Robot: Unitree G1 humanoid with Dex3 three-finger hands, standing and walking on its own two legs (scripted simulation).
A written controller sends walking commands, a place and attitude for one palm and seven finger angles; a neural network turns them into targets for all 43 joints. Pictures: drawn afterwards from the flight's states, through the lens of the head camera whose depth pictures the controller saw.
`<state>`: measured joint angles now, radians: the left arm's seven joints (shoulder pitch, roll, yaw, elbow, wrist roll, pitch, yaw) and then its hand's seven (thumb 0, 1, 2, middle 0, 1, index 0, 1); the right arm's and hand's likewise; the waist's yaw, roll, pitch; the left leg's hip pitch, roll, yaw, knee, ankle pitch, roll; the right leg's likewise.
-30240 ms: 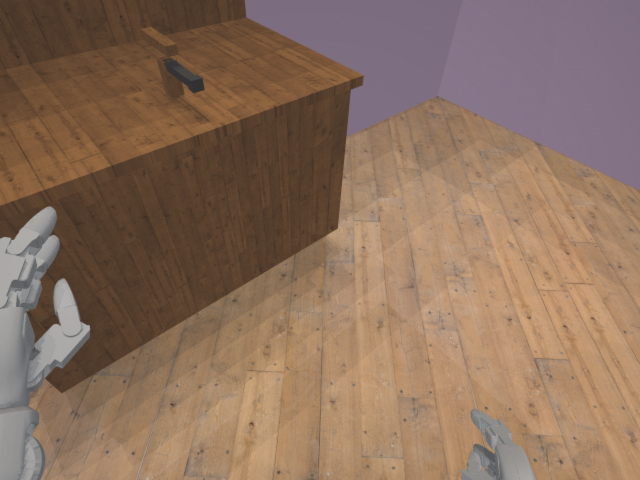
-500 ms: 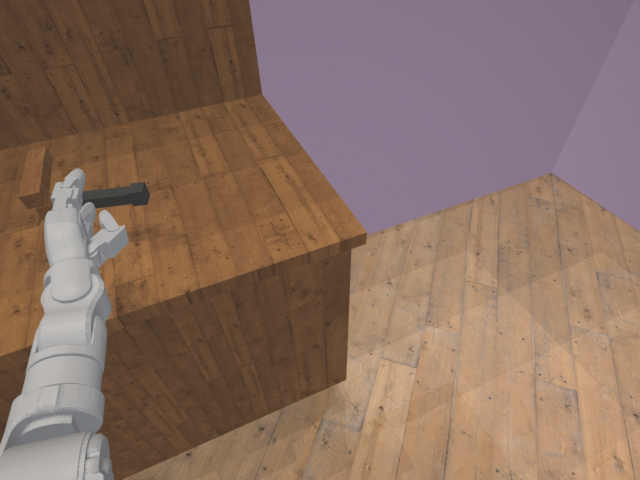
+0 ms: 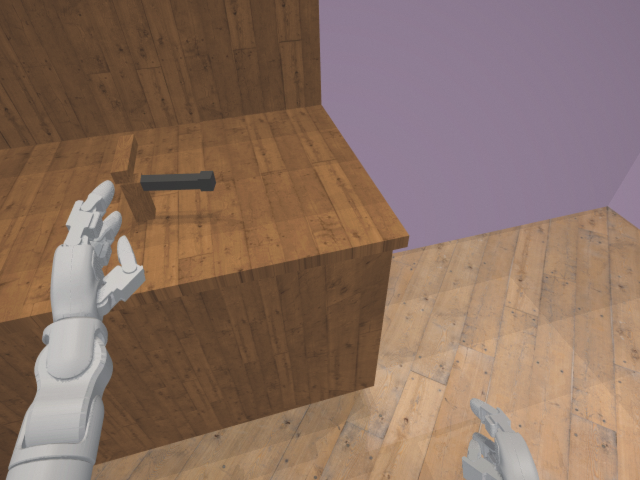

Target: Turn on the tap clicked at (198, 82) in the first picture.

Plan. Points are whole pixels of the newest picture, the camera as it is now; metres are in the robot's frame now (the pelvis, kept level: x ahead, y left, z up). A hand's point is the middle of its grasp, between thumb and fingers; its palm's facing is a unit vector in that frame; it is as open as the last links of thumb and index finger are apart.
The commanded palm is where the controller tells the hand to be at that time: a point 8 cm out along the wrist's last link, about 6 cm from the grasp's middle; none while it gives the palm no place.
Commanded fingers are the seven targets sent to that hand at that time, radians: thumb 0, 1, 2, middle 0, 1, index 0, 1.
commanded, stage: draw the hand back beside the body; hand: left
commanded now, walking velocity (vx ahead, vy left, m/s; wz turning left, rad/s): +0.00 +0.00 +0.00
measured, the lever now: (207, 181) +0.61 +0.28 +0.06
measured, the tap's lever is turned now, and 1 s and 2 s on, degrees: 75 75 75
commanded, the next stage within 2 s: step back with the hand held close in 0.62 s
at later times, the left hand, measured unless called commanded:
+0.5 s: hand (94, 344) +0.19 +0.24 +0.16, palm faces +0.44 -0.84 -0.33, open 7.4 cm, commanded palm +0.16 +0.28 +0.17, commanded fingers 0.00 0.90 0.90 -0.20 -0.30 -0.20 -0.30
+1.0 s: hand (124, 330) +0.22 +0.23 +0.15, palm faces +0.36 -0.84 -0.41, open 7.4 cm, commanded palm +0.16 +0.28 +0.17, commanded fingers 0.00 0.90 0.90 -0.20 -0.30 -0.20 -0.30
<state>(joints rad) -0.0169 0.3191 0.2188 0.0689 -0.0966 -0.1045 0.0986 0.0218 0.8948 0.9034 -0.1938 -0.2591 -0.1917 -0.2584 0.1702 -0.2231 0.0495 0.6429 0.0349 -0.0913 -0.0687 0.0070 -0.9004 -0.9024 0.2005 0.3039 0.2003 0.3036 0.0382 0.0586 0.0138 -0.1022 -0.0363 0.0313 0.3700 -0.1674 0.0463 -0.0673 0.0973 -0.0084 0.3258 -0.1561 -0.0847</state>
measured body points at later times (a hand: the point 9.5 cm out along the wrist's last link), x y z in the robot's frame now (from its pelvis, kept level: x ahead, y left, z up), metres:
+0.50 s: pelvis +0.00 +0.00 +0.00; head -0.03 -0.03 +0.45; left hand +0.16 +0.28 +0.17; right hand +0.20 -0.23 -0.08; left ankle +0.03 +0.09 -0.74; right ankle +0.02 -0.06 -0.75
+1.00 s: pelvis +0.00 +0.00 +0.00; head +0.00 -0.04 +0.44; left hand +0.19 +0.27 +0.17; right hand +0.18 -0.25 -0.09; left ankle +0.03 +0.09 -0.74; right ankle +0.02 -0.06 -0.74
